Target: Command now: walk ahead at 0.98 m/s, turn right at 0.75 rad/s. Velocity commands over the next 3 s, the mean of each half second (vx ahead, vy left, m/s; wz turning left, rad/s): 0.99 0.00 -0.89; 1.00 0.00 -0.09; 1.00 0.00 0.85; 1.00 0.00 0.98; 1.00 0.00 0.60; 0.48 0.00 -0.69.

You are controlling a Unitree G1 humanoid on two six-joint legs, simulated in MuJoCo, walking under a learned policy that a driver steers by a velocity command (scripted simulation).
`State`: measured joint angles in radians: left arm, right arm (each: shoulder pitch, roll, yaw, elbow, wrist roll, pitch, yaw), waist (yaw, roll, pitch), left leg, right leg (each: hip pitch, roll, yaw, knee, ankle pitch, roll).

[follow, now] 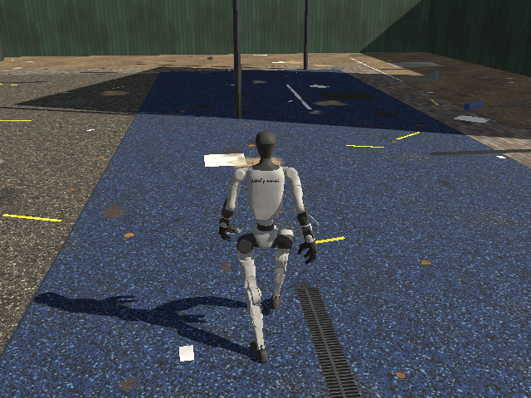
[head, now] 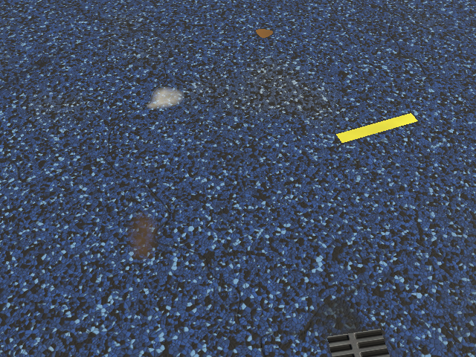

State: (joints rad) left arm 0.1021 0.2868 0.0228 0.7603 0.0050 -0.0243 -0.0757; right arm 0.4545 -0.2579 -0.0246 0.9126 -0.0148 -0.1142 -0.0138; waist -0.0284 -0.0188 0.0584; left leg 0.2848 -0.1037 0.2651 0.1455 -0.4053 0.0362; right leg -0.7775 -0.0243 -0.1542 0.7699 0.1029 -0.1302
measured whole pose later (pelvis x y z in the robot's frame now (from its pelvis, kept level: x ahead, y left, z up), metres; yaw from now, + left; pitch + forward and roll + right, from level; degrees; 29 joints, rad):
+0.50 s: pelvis +0.48 +0.00 +0.00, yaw -28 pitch +3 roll +1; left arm 0.42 0.38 0.10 0.84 0.00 -0.07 -0.02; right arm 0.01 -0.29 0.03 0.58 -0.05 -0.09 -0.01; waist 0.11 -0.02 0.03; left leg -0.52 0.03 -0.06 0.59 -0.14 -0.04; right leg -0.06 0.15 0.27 0.82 -0.48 -0.13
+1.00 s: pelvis +0.87 -0.21 +0.01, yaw -28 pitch +2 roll +0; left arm 0.13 0.25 0.00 0.71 0.06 -0.08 -0.01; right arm 0.45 -0.27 -0.03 0.89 0.00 -0.06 0.02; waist -0.08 0.01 0.02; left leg -0.33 0.04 -0.03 1.24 -0.30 0.09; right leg -0.37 0.00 -0.08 0.61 -0.26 -0.04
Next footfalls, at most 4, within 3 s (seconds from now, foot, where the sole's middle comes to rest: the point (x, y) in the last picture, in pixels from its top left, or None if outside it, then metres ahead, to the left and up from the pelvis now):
0.06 right None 0.26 -0.02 -0.75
0.48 left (216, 272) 0.70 0.08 -0.75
0.88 right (344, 218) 0.88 -0.34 -0.75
1.32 left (321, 116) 1.35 -0.33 -0.75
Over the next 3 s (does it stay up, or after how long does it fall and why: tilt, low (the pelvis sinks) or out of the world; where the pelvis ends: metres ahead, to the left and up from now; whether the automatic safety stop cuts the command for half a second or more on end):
stays up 2.43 0.11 0.02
